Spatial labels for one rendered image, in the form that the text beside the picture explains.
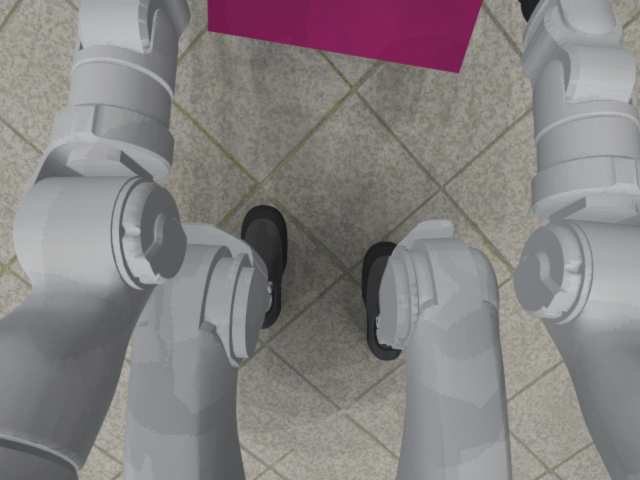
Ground robot left forearm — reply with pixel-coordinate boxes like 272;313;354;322
13;0;191;265

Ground robot right forearm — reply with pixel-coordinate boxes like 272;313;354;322
521;0;640;226

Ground robot left upper arm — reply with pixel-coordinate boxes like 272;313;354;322
0;176;187;480

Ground robot right hand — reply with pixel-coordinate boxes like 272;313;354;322
518;0;540;23

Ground robot right upper arm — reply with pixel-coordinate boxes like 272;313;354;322
513;219;640;480

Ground left robot thigh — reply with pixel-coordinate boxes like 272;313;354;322
123;244;263;480

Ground left robot shin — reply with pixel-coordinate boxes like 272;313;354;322
134;223;272;332

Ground carton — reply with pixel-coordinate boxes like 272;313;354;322
208;0;483;73

